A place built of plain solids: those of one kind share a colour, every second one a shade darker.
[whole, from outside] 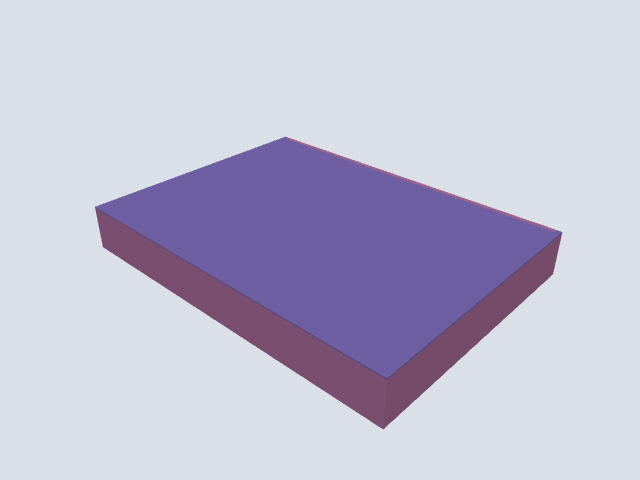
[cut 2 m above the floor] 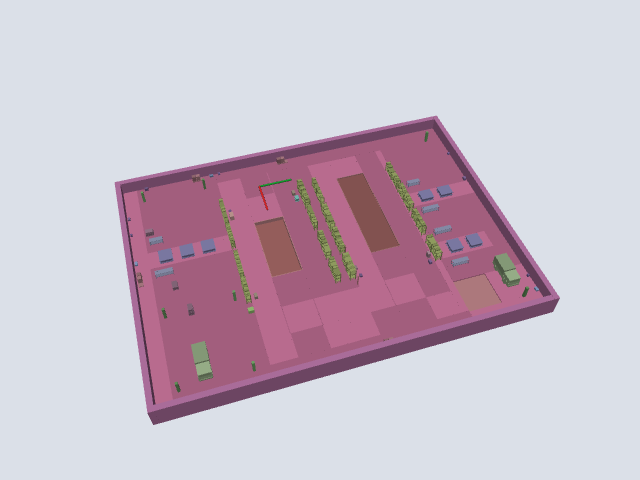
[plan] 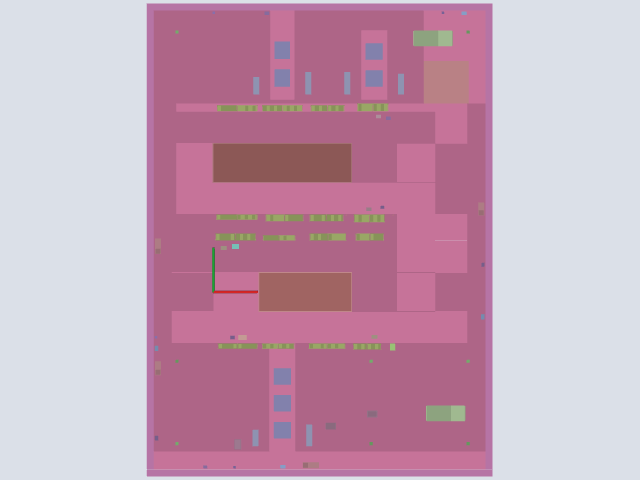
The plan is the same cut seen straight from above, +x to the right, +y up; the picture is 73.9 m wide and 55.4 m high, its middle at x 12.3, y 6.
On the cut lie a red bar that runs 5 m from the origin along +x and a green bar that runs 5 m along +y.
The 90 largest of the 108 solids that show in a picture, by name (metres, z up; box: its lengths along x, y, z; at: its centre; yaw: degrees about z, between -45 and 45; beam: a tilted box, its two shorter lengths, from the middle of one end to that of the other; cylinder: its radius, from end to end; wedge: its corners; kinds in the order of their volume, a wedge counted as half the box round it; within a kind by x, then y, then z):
{
 "floor_1": {"box": [2.1, 38.4, 1.4], "at": [-5.85, 13.3, -0.7]},
 "floor_2": {"box": [0.5, 23.5, 1.4], "at": [-4.55, 20.75, -0.7]},
 "floor_3": {"box": [4.8, 4.4, 1.4], "at": [-2.4, 0.0, -0.7]},
 "floor_4": {"box": [4.2, 4.4, 1.4], "at": [-2.2, 14.9, -0.7]},
 "floor_5": {"box": [13.35, 12.5, 1.4], "at": [-0.23, -12.15, -0.7]},
 "floor_6": {"box": [10.0, 0.1, 1.4], "at": [0.2, -2.25, -0.7]},
 "floor_7": {"box": [10.0, 0.1, 1.4], "at": [0.2, 2.25, -0.7]},
 "floor_8": {"box": [10.85, 10.3, 1.4], "at": [1.12, 27.35, -0.7]},
 "floor_9": {"box": [5.2, 4.4, 1.4], "at": [2.6, 0.0, -0.7]},
 "floor_10": {"box": [3.0, 11.1, 1.4], "at": [7.95, -12.85, -0.7]},
 "floor_11": {"box": [3.0, 1.4, 1.4], "at": [7.95, -6.6, -0.7]},
 "floor_12": {"box": [2.8, 8.2, 1.4], "at": [7.95, 26.3, -0.7]},
 "floor_13": {"box": [2.8, 2.1, 1.4], "at": [7.95, 31.45, -0.7]},
 "floor_14": {"box": [26.0, 3.6, 1.4], "at": [8.2, 4.1, -0.7]},
 "floor_15": {"box": [26.0, 3.1, 1.4], "at": [8.2, 7.45, -0.7]},
 "floor_16": {"box": [25.5, 3.6, 1.4], "at": [8.45, 10.8, -0.7]},
 "floor_17": {"box": [28.57, 0.45, 1.4], "at": [9.98, 21.98, -0.7]},
 "floor_18": {"box": [29.9, 3.6, 1.4], "at": [10.65, 19.0, -0.7]},
 "floor_19": {"box": [38.3, 2.1, 1.4], "at": [12.25, -19.45, -0.7]},
 "floor_20": {"box": [34.1, 3.6, 1.4], "at": [12.25, -4.1, -0.7]},
 "floor_21": {"box": [33.6, 0.95, 1.4], "at": [12.5, 21.28, -0.7]},
 "floor_22": {"box": [7.7, 10.3, 1.4], "at": [13.2, 27.35, -0.7]},
 "floor_23": {"box": [3.0, 8.0, 1.4], "at": [18.55, 26.2, -0.7]},
 "floor_24": {"box": [3.0, 2.3, 1.4], "at": [18.55, 31.35, -0.7]},
 "floor_25": {"box": [5.2, 4.4, 1.4], "at": [18.6, 0.0, -0.7]},
 "floor_26": {"box": [5.2, 4.4, 1.4], "at": [18.6, 14.9, -0.7]},
 "floor_27": {"box": [21.95, 12.5, 1.4], "at": [20.43, -12.15, -0.7]},
 "floor_28": {"box": [9.6, 0.1, 1.4], "at": [20.8, -2.25, -0.7]},
 "floor_29": {"box": [9.6, 0.1, 1.4], "at": [20.8, 2.25, -0.7]},
 "floor_30": {"box": [9.6, 0.1, 1.4], "at": [20.8, 12.65, -0.7]},
 "floor_31": {"box": [9.6, 0.1, 1.4], "at": [20.8, 17.15, -0.7]},
 "floor_32": {"box": [4.22, 10.3, 1.4], "at": [22.16, 27.35, -0.7]},
 "floor_33": {"box": [4.4, 4.4, 1.4], "at": [23.4, 0.0, -0.7]},
 "floor_34": {"box": [4.4, 10.3, 1.4], "at": [23.4, 7.45, -0.7]},
 "floor_35": {"box": [4.4, 4.4, 1.4], "at": [23.4, 14.9, -0.7]},
 "floor_36": {"box": [5.2, 5.85, 1.4], "at": [26.87, 29.58, -0.7]},
 "floor_37": {"box": [3.7, 4.4, 1.4], "at": [27.45, 0.0, -0.7]},
 "floor_38": {"box": [3.7, 3.7, 1.4], "at": [27.45, 4.05, -0.7]},
 "floor_39": {"box": [3.7, 3.1, 1.4], "at": [27.45, 7.45, -0.7]},
 "floor_40": {"box": [3.7, 3.7, 1.4], "at": [27.45, 10.85, -0.7]},
 "floor_41": {"box": [3.7, 4.4, 1.4], "at": [27.45, 14.9, -0.7]},
 "floor_42": {"box": [3.7, 3.7, 1.4], "at": [27.45, 18.95, -0.7]},
 "floor_43": {"box": [2.1, 27.65, 1.4], "at": [30.35, 7.93, -0.7]},
 "floor_44": {"box": [1.93, 10.75, 1.4], "at": [30.43, 27.13, -0.7]},
 "wall_1": {"box": [0.8, 53.0, 7.0], "at": [-7.3, 6.0, 2.1]},
 "wall_2": {"box": [39.9, 0.8, 7.0], "at": [12.25, -20.9, 2.1]},
 "wall_3": {"box": [39.9, 0.8, 7.0], "at": [12.25, 32.9, 2.1]},
 "wall_4": {"box": [0.8, 53.0, 7.0], "at": [31.8, 6.0, 2.1]},
 "ceil_hall_1": {"box": [39.9, 54.6, 0.2], "at": [12.25, 6.0, 5.5]},
 "floor_pit_1": {"box": [15.9, 4.4, 1.26], "at": [7.95, 14.9, -0.77]},
 "floor_pit_2": {"box": [10.6, 4.4, 0.75], "at": [10.6, 0.0, -1.03]},
 "floor_washbay_1": {"box": [5.2, 4.9, 1.25], "at": [26.87, 24.2, -0.77]},
 "vehicle_1": {"box": [2.8, 1.8, 1.03], "at": [24.54, 29.27, 1.51]},
 "vehicle_2": {"box": [4.4, 1.8, 0.62], "at": [25.34, 29.27, 0.69]},
 "vehicle_3": {"box": [2.8, 1.8, 1.03], "at": [26.02, -14.01, 1.51]},
 "vehicle_4": {"box": [1.6, 1.72, 0.73], "at": [26.74, 29.27, 1.36]},
 "vehicle_5": {"box": [1.6, 1.72, 0.73], "at": [28.22, -14.01, 1.36]},
 "floor_band_1": {"box": [0.1, 4.4, 1.4], "at": [5.25, 0.0, -0.7]},
 "floor_band_2": {"box": [16.0, 0.1, 1.4], "at": [7.9, 17.15, -0.7]},
 "floor_band_3": {"box": [16.1, 0.1, 1.4], "at": [7.95, 12.65, -0.7]},
 "floor_band_4": {"box": [10.7, 0.1, 1.4], "at": [10.55, 2.25, -0.7]},
 "floor_band_5": {"box": [10.8, 0.1, 1.4], "at": [10.6, -2.25, -0.7]},
 "lifttable_1": {"box": [2.0, 1.9, 0.07], "at": [7.95, -15.95, 0.58]},
 "lifttable_2": {"box": [2.0, 1.9, 0.07], "at": [7.95, -12.85, 0.58]},
 "lifttable_3": {"box": [2.0, 1.9, 0.07], "at": [7.95, -9.75, 0.58]},
 "lifttable_4": {"box": [1.8, 2.0, 0.07], "at": [7.95, 24.7, 0.58]},
 "lifttable_5": {"box": [1.8, 2.0, 0.07], "at": [7.95, 27.9, 0.58]},
 "lifttable_6": {"box": [2.0, 1.9, 0.07], "at": [18.55, 24.65, 0.58]},
 "lifttable_7": {"box": [2.0, 1.9, 0.07], "at": [18.55, 27.75, 0.58]},
 "pallet_1": {"box": [0.7, 1.1, 0.34], "at": [2.8, -17.59, 0.6]},
 "pallet_2": {"box": [1.16, 0.76, 0.42], "at": [13.54, -15.48, 0.35]},
 "pallet_3": {"box": [1.04, 0.64, 0.31], "at": [18.34, -14.07, 1.05]},
 "rack_1": {"box": [2.21, 0.8, 0.05], "at": [1.41, 6.35, 1.77]},
 "rack_2": {"box": [2.2, 0.7, 0.05], "at": [1.6, 21.2, 1.51]},
 "rack_3": {"box": [2.21, 0.8, 0.05], "at": [3.71, 6.35, 1.77]},
 "rack_4": {"box": [2.2, 0.7, 0.05], "at": [3.9, 21.2, 1.51]},
 "rack_5": {"box": [2.21, 0.7, 0.05], "at": [6.8, 21.2, 1.88]},
 "rack_6": {"box": [2.05, 0.8, 0.05], "at": [7.12, 8.55, 1.6]},
 "rack_7": {"box": [2.21, 0.7, 0.05], "at": [9.12, 21.2, 1.88]},
 "rack_8": {"box": [2.05, 0.8, 0.05], "at": [9.28, 8.55, 1.6]},
 "rack_9": {"box": [1.97, 0.8, 0.05], "at": [14.26, 6.35, 1.64]},
 "rack_10": {"box": [1.65, 0.9, 0.05], "at": [17.12, 8.5, 1.94]},
 "wall_column_1": {"box": [0.36, 0.36, 5.4], "at": [29.4, 30.0, 2.7]},
 "trolley_1": {"box": [1.0, 0.6, 0.82], "at": [3.35, -5.25, 0.51]},
 "workbench_1": {"box": [0.7, 2.6, 0.05], "at": [10.95, 24.1, 0.88]},
 "workbench_2": {"box": [0.7, 2.5, 0.05], "at": [11.05, -16.55, 0.88]},
 "workbench_3": {"box": [0.7, 2.6, 0.05], "at": [15.45, 24.1, 0.88]},
 "workbench_4": {"box": [0.7, 2.4, 0.05], "at": [21.65, 24.0, 0.88]},
 "drums_1": {"box": [0.7, 1.8, 0.12], "at": [-6.4, 5.28, 0.06]},
 "drums_2": {"box": [1.9, 0.7, 0.12], "at": [11.25, -20.0, 0.06]}
}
